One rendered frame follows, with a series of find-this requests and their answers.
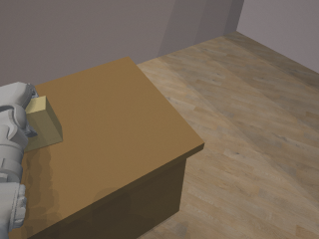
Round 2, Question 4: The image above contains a table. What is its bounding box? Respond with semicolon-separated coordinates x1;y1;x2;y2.
8;56;205;239

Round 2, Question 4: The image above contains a sponge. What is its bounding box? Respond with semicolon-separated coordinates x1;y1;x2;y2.
24;96;63;152

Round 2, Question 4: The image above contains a robot left forearm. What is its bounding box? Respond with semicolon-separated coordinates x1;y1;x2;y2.
0;103;29;184

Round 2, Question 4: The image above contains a robot left upper arm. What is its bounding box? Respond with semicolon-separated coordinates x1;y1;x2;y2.
0;182;27;239

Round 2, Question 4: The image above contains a left robot hand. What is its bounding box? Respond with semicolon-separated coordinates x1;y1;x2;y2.
0;82;39;137

